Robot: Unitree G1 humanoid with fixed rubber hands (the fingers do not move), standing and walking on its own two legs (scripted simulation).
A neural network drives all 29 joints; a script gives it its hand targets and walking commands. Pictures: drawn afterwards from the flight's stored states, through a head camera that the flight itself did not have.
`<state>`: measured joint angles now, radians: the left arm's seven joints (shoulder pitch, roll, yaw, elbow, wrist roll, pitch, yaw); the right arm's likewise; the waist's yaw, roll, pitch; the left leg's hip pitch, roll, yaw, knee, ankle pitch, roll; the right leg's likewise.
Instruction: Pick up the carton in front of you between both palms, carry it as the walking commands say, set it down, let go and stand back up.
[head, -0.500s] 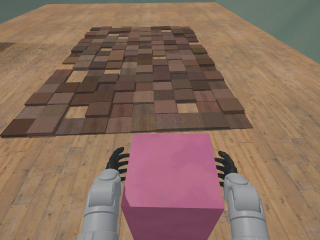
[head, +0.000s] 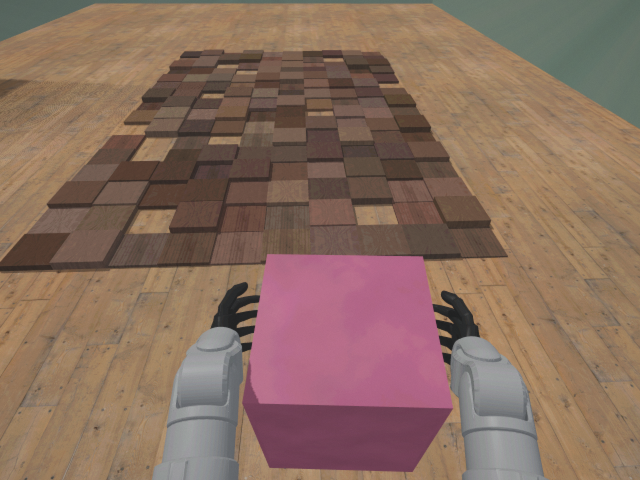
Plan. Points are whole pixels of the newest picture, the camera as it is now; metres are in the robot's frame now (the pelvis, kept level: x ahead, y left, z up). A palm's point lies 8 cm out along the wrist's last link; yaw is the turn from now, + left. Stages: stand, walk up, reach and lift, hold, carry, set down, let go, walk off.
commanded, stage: carry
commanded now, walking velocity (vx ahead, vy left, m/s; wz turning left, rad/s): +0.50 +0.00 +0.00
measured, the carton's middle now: (342, 367) +0.31 +0.00 +0.00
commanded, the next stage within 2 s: none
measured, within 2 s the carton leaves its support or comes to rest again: neither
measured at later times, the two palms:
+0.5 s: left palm (235, 235) +0.48 +0.17 +0.09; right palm (423, 244) +0.47 -0.13 +0.09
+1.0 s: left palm (278, 157) +0.78 +0.13 +0.07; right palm (411, 158) +0.80 -0.17 +0.07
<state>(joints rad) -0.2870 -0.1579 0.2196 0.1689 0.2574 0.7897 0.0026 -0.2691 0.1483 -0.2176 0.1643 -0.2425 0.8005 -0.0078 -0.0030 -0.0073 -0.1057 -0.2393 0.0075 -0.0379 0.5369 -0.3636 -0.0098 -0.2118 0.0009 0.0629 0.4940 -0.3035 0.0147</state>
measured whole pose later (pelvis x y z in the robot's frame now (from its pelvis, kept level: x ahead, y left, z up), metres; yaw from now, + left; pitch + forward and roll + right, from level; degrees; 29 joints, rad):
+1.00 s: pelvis +0.53 -0.03 +0.01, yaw +2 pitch +4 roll +2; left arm -0.13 -0.13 0.11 -0.28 0.11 1.14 0.08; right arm -0.12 0.13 -0.09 -0.28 -0.13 1.16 -0.08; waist 0.04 -0.01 -0.06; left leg -0.55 0.09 0.09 0.98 -0.26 0.01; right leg -0.22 -0.01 -0.24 0.34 -0.20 -0.09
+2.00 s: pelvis +1.19 -0.04 +0.00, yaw +0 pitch +6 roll +2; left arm -0.88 -0.01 0.31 0.03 0.05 1.28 0.16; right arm -0.90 0.00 -0.31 0.03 -0.08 1.32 -0.14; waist 0.06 -0.01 0.14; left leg -0.71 0.03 0.03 1.29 -0.38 0.06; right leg -0.36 0.01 -0.15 0.52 -0.27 -0.11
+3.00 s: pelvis +1.84 -0.05 +0.04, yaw -1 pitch +5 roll +1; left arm -0.77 -0.03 0.26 0.19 0.07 1.21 0.13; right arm -0.78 0.01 -0.30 0.16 -0.11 1.27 -0.13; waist 0.09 0.01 -0.02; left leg -0.61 0.00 0.10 0.58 -0.08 0.05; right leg -0.13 0.02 -0.10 0.43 -0.40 -0.06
